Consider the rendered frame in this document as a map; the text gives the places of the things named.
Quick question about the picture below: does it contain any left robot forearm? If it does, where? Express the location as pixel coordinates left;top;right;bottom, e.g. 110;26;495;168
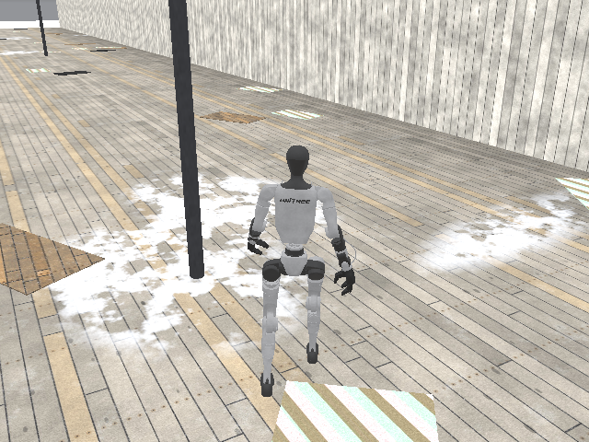
248;217;261;245

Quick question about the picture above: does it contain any robot right foot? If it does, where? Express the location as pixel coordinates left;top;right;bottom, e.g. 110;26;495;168
306;343;318;364

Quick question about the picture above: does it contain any robot left hand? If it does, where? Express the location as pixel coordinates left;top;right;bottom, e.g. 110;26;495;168
248;239;269;255

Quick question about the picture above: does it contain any right robot thigh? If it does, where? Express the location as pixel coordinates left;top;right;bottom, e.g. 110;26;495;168
306;256;325;312

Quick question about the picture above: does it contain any right robot upper arm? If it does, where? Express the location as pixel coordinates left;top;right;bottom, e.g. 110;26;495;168
316;186;340;239

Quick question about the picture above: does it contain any left robot upper arm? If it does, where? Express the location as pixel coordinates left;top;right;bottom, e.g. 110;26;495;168
252;184;278;232

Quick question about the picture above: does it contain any robot right hand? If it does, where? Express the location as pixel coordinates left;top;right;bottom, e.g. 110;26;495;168
334;268;355;296

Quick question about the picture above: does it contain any right robot forearm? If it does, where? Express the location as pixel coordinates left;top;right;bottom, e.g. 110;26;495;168
331;225;352;272

